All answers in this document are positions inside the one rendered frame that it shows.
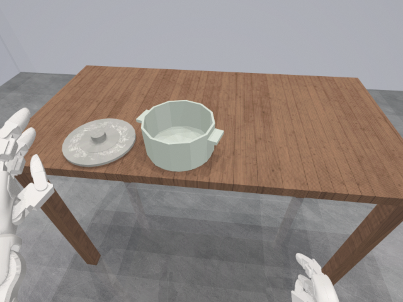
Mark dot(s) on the left robot hand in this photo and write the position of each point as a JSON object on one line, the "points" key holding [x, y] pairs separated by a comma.
{"points": [[14, 146]]}

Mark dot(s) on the robot left forearm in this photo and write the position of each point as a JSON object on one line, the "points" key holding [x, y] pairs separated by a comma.
{"points": [[12, 267]]}

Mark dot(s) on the pot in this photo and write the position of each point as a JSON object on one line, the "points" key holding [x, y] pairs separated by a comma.
{"points": [[179, 135]]}

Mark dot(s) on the lid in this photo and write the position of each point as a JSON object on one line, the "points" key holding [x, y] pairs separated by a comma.
{"points": [[79, 149]]}

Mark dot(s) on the table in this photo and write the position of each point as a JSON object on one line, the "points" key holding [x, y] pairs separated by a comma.
{"points": [[289, 135]]}

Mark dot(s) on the knob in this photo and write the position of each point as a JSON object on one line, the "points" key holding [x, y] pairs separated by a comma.
{"points": [[98, 135]]}

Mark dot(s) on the right robot hand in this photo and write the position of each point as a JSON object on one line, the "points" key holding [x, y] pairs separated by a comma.
{"points": [[319, 288]]}

